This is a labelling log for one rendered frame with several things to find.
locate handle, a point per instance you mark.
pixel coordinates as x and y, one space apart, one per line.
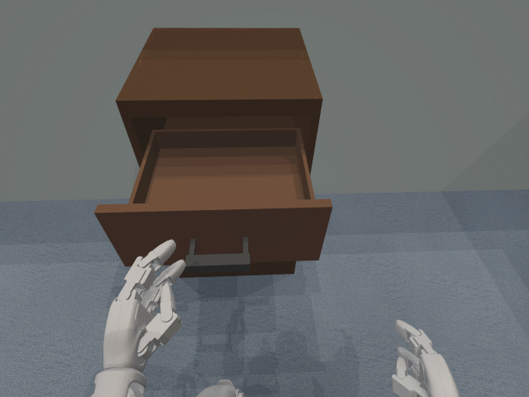
217 262

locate robot right hand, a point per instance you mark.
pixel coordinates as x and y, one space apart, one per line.
430 375

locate drawer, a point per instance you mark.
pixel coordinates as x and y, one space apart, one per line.
218 186

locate robot left hand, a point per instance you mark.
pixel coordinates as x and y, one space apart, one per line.
129 317

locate cabinet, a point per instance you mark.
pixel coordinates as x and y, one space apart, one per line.
222 78

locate robot left forearm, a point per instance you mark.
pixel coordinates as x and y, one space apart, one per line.
120 382

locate robot left shin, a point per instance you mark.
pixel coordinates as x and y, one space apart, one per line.
225 382

